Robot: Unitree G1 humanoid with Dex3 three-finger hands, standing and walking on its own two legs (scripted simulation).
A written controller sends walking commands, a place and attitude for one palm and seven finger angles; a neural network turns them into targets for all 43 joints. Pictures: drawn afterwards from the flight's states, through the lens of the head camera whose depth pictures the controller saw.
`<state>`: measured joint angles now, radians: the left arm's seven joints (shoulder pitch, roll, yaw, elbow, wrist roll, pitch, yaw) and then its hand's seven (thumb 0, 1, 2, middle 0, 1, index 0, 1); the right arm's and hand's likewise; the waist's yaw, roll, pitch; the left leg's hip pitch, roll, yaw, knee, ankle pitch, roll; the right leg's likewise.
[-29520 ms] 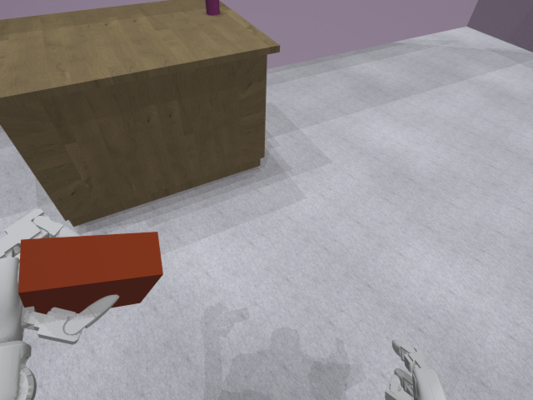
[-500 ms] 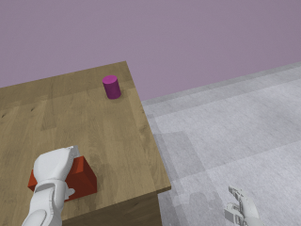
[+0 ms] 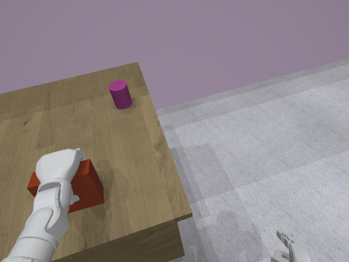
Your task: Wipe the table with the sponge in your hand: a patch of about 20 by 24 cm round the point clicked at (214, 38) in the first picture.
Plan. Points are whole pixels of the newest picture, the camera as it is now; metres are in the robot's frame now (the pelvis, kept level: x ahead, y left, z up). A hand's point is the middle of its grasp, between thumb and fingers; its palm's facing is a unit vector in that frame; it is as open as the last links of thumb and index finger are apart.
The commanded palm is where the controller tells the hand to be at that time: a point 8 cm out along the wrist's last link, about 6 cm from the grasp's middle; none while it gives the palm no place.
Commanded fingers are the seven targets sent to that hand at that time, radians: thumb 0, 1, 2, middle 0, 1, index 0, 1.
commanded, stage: wipe forward along the first lane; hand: left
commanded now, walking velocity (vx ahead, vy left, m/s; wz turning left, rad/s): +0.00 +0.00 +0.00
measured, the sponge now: (73, 193) +0.26 +0.31 -0.01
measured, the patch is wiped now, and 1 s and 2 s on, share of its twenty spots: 0.20 0.40 0.75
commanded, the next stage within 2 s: slide across to the middle lane in 0.92 s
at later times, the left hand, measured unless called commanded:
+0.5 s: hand (69, 165) +0.31 +0.32 +0.04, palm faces -0.10 -0.01 -1.00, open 9.4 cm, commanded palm +0.30 +0.32 +0.07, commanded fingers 0.00 0.10 1.30 -1.20 -1.60 -1.20 -1.60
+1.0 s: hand (68, 147) +0.37 +0.36 +0.04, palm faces -0.12 +0.00 -0.99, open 9.4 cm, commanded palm +0.36 +0.35 +0.07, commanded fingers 0.00 0.10 1.30 -1.20 -1.60 -1.20 -1.60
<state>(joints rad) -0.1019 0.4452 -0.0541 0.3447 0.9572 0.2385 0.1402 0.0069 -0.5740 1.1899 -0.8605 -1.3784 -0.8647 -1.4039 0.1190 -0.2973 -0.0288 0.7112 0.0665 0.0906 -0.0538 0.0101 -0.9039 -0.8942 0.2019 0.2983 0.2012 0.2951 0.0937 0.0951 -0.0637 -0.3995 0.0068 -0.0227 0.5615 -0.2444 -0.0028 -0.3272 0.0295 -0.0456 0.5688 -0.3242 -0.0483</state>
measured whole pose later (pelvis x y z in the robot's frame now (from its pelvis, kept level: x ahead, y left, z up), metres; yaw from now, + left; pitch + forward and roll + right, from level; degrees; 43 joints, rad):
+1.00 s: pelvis -0.01 +0.01 -0.01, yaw -1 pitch +11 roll -1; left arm -0.54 0.58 0.04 0.91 1.00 0.08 0.19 0.02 -0.57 1.20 -0.85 -1.40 -0.86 -1.44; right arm 0.22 -0.30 -0.03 0.74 0.08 0.15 -0.03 0.01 -0.90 -0.89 0.20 0.30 0.20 0.30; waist 0.00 0.07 -0.10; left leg -0.58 0.02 -0.02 0.67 -0.27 0.01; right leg -0.49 0.04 -0.04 0.62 -0.32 -0.03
